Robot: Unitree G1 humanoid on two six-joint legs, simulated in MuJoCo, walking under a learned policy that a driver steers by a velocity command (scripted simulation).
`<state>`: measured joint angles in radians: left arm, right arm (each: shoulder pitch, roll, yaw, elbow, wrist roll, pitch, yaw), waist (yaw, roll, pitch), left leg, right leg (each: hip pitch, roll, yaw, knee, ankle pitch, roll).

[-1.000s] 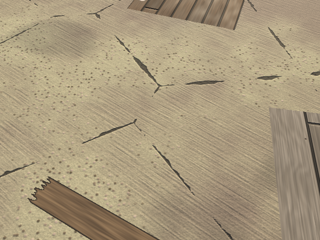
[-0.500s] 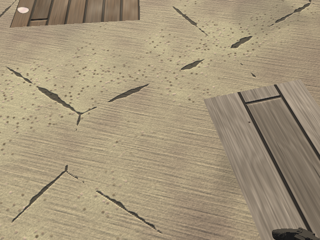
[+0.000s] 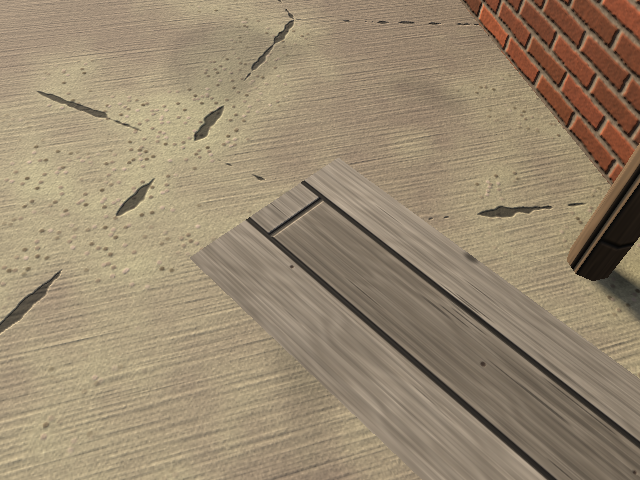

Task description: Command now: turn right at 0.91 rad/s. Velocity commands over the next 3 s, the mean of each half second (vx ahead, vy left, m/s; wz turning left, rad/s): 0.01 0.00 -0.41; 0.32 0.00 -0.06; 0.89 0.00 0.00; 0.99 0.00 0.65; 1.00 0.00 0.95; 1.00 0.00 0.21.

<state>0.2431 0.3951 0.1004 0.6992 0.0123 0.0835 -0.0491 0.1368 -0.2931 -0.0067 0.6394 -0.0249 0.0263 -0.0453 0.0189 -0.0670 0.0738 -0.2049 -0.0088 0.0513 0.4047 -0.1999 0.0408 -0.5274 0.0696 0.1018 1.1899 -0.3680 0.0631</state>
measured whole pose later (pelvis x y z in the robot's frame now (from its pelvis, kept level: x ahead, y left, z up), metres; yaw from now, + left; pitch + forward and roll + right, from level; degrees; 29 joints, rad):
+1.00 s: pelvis +0.05 -0.05 -0.01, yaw -12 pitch +2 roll +0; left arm 0.33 0.28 0.04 0.89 0.04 -0.06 -0.01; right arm 0.24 -0.28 -0.06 0.83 -0.01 -0.02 0.02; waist 0.03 0.03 -0.01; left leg -0.40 0.01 -0.05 0.92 -0.34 0.09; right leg -0.18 0.05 -0.07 0.45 -0.30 -0.08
